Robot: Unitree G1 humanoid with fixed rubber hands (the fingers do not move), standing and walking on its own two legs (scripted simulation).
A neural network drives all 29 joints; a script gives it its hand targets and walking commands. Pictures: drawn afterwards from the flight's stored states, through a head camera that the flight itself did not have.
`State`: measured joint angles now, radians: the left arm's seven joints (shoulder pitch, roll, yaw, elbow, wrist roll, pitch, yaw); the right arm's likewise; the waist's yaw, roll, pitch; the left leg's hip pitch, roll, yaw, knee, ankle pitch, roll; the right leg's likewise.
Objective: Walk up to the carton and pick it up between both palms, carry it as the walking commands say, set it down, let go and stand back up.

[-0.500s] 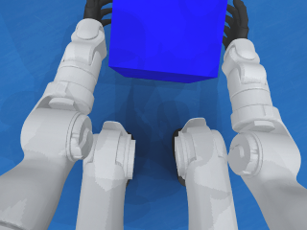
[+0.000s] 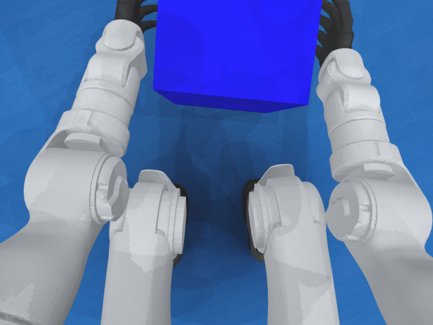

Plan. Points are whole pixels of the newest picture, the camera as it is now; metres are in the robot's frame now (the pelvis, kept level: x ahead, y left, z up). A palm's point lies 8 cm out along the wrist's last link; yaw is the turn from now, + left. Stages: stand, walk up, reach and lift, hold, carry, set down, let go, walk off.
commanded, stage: set down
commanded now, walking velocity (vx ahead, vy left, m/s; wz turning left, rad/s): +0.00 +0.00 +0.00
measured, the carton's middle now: (230, 47) +0.52 -0.03 -0.23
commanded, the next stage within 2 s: let go in 1.88 s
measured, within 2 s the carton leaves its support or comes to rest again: neither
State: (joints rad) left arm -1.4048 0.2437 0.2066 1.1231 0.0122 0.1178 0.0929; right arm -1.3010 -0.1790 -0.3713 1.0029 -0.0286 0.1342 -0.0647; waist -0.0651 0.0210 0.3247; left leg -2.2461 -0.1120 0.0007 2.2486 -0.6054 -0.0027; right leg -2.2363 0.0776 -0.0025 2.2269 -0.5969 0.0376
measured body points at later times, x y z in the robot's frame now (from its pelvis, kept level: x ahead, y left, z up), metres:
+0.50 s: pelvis +0.00 +0.00 +0.01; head +0.36 +0.00 +0.27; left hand +0.55 +0.15 -0.18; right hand +0.51 -0.22 -0.18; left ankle +0.10 +0.10 -0.33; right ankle +0.11 -0.12 -0.33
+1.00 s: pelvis +0.01 +0.00 +0.08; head +0.33 -0.01 +0.39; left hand +0.56 +0.15 -0.05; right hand +0.52 -0.23 -0.05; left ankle +0.10 +0.10 -0.33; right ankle +0.11 -0.12 -0.33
